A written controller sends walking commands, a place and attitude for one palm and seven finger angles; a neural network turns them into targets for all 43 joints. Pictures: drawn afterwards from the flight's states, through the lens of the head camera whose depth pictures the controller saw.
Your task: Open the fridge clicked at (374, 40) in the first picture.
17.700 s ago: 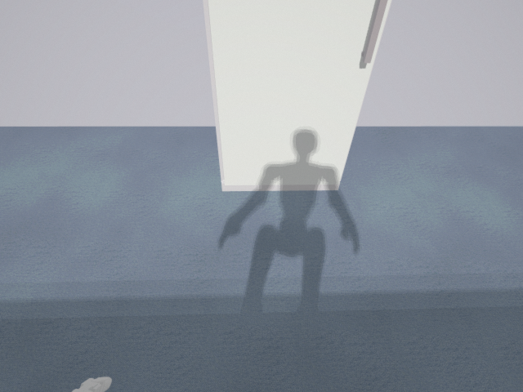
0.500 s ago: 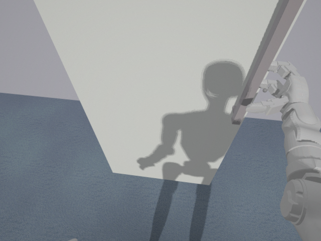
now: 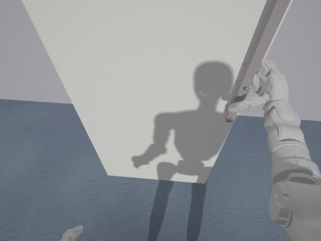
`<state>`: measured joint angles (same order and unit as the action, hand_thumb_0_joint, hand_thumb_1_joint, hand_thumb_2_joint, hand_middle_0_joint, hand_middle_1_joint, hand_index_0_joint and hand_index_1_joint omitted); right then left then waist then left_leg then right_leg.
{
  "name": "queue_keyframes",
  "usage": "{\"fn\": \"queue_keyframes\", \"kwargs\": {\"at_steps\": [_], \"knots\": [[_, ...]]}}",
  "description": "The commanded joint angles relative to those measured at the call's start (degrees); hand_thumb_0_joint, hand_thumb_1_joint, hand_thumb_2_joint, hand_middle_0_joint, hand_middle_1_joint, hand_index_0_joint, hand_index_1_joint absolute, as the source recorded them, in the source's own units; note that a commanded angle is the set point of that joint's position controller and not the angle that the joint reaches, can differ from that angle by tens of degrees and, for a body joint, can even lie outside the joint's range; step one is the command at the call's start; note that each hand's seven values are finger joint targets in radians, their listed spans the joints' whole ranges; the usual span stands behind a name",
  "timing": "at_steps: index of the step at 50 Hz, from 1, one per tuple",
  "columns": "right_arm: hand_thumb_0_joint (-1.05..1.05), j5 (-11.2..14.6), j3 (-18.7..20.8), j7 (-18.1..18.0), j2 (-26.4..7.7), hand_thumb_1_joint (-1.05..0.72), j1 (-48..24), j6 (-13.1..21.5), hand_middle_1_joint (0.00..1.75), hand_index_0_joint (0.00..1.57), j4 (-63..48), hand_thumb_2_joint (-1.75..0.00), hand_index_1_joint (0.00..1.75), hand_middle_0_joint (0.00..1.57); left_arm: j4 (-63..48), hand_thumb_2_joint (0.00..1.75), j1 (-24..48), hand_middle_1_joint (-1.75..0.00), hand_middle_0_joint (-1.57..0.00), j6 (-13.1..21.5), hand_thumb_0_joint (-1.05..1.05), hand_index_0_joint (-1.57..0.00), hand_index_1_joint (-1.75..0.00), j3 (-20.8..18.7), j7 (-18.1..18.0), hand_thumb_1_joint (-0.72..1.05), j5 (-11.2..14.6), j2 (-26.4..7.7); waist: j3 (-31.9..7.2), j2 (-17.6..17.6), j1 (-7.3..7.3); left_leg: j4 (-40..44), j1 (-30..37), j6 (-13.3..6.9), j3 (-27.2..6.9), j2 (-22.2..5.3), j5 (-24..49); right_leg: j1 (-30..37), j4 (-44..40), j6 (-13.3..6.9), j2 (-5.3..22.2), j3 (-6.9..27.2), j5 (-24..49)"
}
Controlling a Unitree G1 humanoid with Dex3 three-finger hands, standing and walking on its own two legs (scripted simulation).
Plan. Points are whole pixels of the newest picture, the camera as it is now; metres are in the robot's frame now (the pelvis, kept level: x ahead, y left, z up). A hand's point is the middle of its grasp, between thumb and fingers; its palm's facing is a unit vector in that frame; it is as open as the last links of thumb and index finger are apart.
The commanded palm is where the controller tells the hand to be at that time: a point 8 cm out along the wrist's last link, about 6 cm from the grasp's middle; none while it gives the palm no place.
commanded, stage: slide the fingers in behind the handle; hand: right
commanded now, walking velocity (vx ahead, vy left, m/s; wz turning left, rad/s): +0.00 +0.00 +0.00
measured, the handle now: (257, 41) +0.51 -0.15 +0.25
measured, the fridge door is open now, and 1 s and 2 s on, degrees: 0 0 0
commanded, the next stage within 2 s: grip the handle and tug to test in 1.00 s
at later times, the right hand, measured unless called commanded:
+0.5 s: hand (236, 87) +0.47 -0.13 +0.15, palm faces +0.02 +1.00 -0.02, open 13.9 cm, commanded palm +0.45 -0.18 +0.15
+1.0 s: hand (236, 87) +0.47 -0.13 +0.15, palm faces -0.01 +1.00 -0.01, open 13.9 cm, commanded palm +0.44 -0.18 +0.15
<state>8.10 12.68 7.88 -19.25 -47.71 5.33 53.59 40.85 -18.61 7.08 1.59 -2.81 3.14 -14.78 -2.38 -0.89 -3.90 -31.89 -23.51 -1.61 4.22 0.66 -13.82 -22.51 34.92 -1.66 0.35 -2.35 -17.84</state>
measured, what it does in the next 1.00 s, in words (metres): stands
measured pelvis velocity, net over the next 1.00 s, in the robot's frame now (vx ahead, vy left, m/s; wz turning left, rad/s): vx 0.00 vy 0.00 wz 0.02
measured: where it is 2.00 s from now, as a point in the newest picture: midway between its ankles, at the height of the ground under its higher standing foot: outside the picture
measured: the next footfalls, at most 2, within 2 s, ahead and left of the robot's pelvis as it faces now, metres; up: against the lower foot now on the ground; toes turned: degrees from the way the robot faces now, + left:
none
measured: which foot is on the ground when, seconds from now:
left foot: down 0.00-1.00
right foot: down 0.00-1.00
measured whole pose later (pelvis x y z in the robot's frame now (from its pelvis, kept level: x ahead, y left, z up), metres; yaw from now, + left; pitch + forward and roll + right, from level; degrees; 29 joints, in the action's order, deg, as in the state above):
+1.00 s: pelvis +0.00 +0.00 +0.00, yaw +1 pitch +6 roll +1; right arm 7.4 12.9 5.4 -17.3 -47.4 7.6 54.9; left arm 41.6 -20.4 7.9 0.9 -2.1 2.9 -14.9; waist -3.2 -1.3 -4.6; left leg -31.9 -23.9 -1.8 3.3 1.1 -13.8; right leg -22.3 34.5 -1.5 0.7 -3.1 -17.9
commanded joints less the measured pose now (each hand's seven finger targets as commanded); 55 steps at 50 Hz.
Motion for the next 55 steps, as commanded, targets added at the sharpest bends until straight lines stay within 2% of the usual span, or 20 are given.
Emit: {"fn": "queue_keyframes", "kwargs": {"at_steps": [1,3,7,9,10,14,17,22,25,27,30,32,34,37,41,43,48,50,51,55], "knots": [[0.0,0.9,1.9,-0.2,-11.6,0.5,-30.2,2.7,1.2,0.3,-8.8,-0.3,1.2,0.3,-4.7,0.9,-2.4,-0.3,-0.2,2.0,0.0,-0.2,-0.3,-3.0,-1.0,0.9,0.2,-8.8,-16.8,1.7,-2.11,3.4,7.5,-0.1,-3.7,0.2,10.8,5.0,-4.9,0.3,0.1,3.7,10.2],[0.0,0.7,3.0,-0.6,-12.9,0.5,-32.1,3.2,1.2,0.3,-8.7,-0.3,1.2,0.3,-4.5,0.9,-2.9,-0.3,-0.2,2.1,0.0,-0.2,-0.3,-3.0,-1.1,0.9,-0.1,-8.8,-17.7,1.6,-2.07,3.2,8.1,-0.1,-4.0,0.1,11.3,4.5,-4.7,0.3,0.0,3.6,10.2],[0.0,0.3,1.5,-1.1,-11.0,0.5,-31.8,5.9,1.2,0.3,-13.2,-0.3,1.2,0.3,-5.1,0.9,-2.9,-0.3,-0.2,2.8,0.0,-0.2,-0.3,-3.2,-0.6,0.9,-0.2,-8.3,-22.5,-2.7,-1.49,2.1,9.0,-0.3,-4.2,0.3,14.9,7.9,-3.7,0.5,0.0,3.4,14.4],[0.0,0.2,0.1,-1.2,-9.2,0.5,-31.9,6.8,1.2,0.3,-14.4,-0.3,1.2,0.3,-4.7,0.9,-3.4,-0.3,-0.2,3.1,0.0,-0.2,-0.3,-3.5,-0.4,0.9,-0.4,-8.2,-23.3,-2.8,-1.7,1.8,8.3,-0.3,-3.9,0.6,15.7,9.5,-3.4,0.8,0.3,3.6,16.3],[0.0,0.3,0.5,-1.3,-9.5,0.5,-30.4,6.9,1.2,0.3,-14.5,-0.3,1.2,0.3,-4.6,0.9,-3.7,-0.3,-0.2,3.1,0.0,-0.2,-0.3,-3.8,-0.3,0.9,-0.4,-8.4,-23.9,-0.7,-1.52,1.8,9.2,-0.2,-3.8,0.7,16.4,9.3,-3.3,0.7,0.3,3.8,17.2],[0.0,0.9,1.7,-1.4,-10.4,0.5,-30.1,4.8,1.2,0.3,-10.4,-0.3,1.2,0.3,-3.9,0.9,-3.3,-0.3,-0.2,2.7,0.0,-0.2,-0.3,-3.6,-0.6,0.9,0.1,-8.6,-18.8,2.5,-1.97,3.4,9.5,0.2,-4.1,0.6,13.3,5.1,-4.6,0.2,0.0,3.0,11.0],[0.0,0.3,2.2,-2.3,-11.2,0.5,-31.4,3.7,1.2,0.3,-8.0,-0.3,1.2,0.3,-3.7,0.9,-3.0,-0.3,-0.2,2.5,0.0,-0.2,-0.3,-3.2,-0.7,0.9,0.0,-8.6,-15.6,1.5,-1.96,4.3,8.7,0.3,-4.7,0.1,10.6,2.9,-5.2,0.0,-0.3,2.6,8.1],[0.0,-0.8,0.9,-2.8,-10.2,0.5,-33.8,5.8,1.2,0.3,-9.7,-0.3,1.2,0.3,-3.7,0.9,-3.6,-0.3,-0.2,3.0,0.0,-0.2,-0.3,-3.4,-0.4,0.9,-0.4,-8.3,-18.8,-0.4,-2.4,3.6,9.0,0.1,-5.2,0.0,11.9,4.6,-4.3,0.0,-0.4,2.6,9.3],[0.0,0.1,0.6,-2.0,-9.6,0.5,-33.4,6.6,1.2,0.3,-9.2,-0.3,1.2,0.3,-3.7,0.9,-3.7,-0.3,-0.2,3.3,0.0,-0.2,-0.3,-3.5,-0.4,0.9,-0.4,-8.5,-20.4,1.5,-2.52,3.3,10.2,0.2,-5.4,0.1,12.8,4.4,-3.9,0.0,-0.3,2.6,9.7],[0.0,0.5,1.7,-1.7,-10.8,0.5,-34.1,6.6,1.2,0.3,-8.1,-0.3,1.2,0.3,-3.4,0.9,-3.8,-0.3,-0.2,3.3,0.0,-0.2,-0.3,-3.5,-0.6,0.9,-0.2,-8.6,-20.2,2.8,-2.68,3.6,10.6,0.5,-5.7,-0.1,12.3,3.4,-4.0,-0.1,-0.4,2.5,8.5],[0.0,-0.1,0.3,-1.8,-9.7,0.5,-34.7,6.6,1.2,0.3,-8.6,-0.3,1.2,0.3,-3.6,0.9,-3.7,-0.3,-0.2,3.5,0.0,-0.2,-0.3,-3.4,-0.5,0.9,-0.2,-8.5,-20.4,0.7,-2.71,3.3,9.9,0.4,-5.7,-0.1,12.3,3.9,-3.9,-0.1,-0.5,2.4,8.7],[0.0,-0.3,1.7,-2.1,-11.2,0.5,-33.6,6.7,1.2,0.3,-8.5,-0.3,1.2,0.3,-3.7,0.9,-3.6,-0.3,-0.2,3.5,0.0,-0.2,-0.3,-3.5,-0.4,0.9,-0.2,-8.5,-20.7,0.1,-2.13,3.2,10.0,0.3,-5.7,-0.1,12.6,4.1,-3.9,-0.1,-0.4,2.4,9.1],[0.0,0.0,-0.1,-1.9,-8.9,0.5,-33.3,6.4,1.2,0.3,-7.2,-0.3,1.2,0.3,-3.7,0.9,-3.3,-0.3,-0.2,3.5,0.0,-0.2,-0.3,-3.2,-0.3,0.9,-0.1,-8.2,-18.6,0.3,-2.83,3.4,8.7,0.3,-5.3,0.0,11.8,3.7,-3.9,0.0,-0.5,2.5,8.5],[0.0,0.1,2.9,-2.0,-12.2,0.5,-32.6,6.5,1.2,0.3,-7.9,-0.3,1.2,0.3,-3.9,0.9,-3.4,-0.3,-0.2,3.3,0.0,-0.2,-0.3,-3.4,-0.4,0.9,-0.2,-8.6,-20.3,0.9,-1.8,3.1,10.6,0.2,-5.5,-0.1,13.0,3.6,-4.0,-0.1,-0.4,2.4,9.4],[0.0,0.6,1.1,-1.8,-9.4,0.5,-31.1,6.5,1.2,0.3,-9.0,-0.3,1.2,0.3,-4.3,0.9,-3.1,-0.3,-0.2,3.5,0.0,-0.2,-0.3,-3.4,-0.3,0.9,-0.1,-8.4,-19.7,-0.1,-1.75,2.9,9.2,0.0,-4.8,0.3,13.8,5.2,-4.0,0.1,-0.2,2.6,11.1],[0.0,0.3,3.7,-2.1,-12.5,0.5,-30.2,6.4,1.2,0.3,-9.6,-0.3,1.2,0.3,-4.3,0.9,-3.3,-0.3,-0.2,3.2,0.0,-0.2,-0.3,-3.6,-0.4,0.9,-0.1,-8.7,-20.7,0.9,-0.95,2.7,10.3,-0.1,-4.7,0.4,14.4,5.2,-4.3,0.1,-0.1,2.7,11.9],[0.0,0.0,0.2,-2.6,-7.7,0.5,-27.7,5.7,1.2,0.3,-12.9,-0.3,1.2,0.3,-5.0,0.9,-2.8,-0.3,-0.2,3.0,0.0,-0.2,-0.3,-3.5,0.0,0.9,-0.1,-8.2,-20.4,-0.8,-0.96,2.2,9.1,-0.2,-3.7,0.7,16.4,7.9,-4.3,0.6,0.2,3.0,16.4],[0.0,-0.1,1.5,-3.0,-9.4,0.5,-28.4,5.0,1.2,0.3,-12.4,-0.3,1.2,0.3,-4.6,0.9,-3.1,-0.3,-0.2,2.6,0.0,-0.2,-0.3,-3.7,-0.1,0.9,-0.2,-8.6,-18.8,1.1,-1.27,2.7,9.1,-0.2,-3.6,0.7,15.2,7.0,-4.6,0.5,0.2,3.1,14.9],[0.0,0.1,0.8,-3.0,-8.2,0.5,-28.0,4.6,1.2,0.3,-12.3,-0.3,1.2,0.3,-4.8,0.9,-2.7,-0.3,-0.2,2.5,0.0,-0.2,-0.3,-3.7,-0.1,0.9,0.0,-8.4,-18.8,1.7,-1.2,2.8,9.0,-0.1,-3.6,0.7,14.7,7.0,-5.0,0.5,0.3,3.2,14.4],[0.0,0.1,0.3,-3.6,-7.2,0.5,-28.0,4.5,1.2,0.3,-15.7,-0.3,1.2,0.3,-5.2,0.9,-2.0,-0.3,-0.2,2.5,0.0,-0.2,-0.3,-3.8,-0.2,0.9,-0.2,-8.1,-20.4,0.1,-0.58,2.7,9.6,-0.3,-3.5,0.8,15.5,9.0,-4.9,0.7,0.4,3.1,16.4]]}}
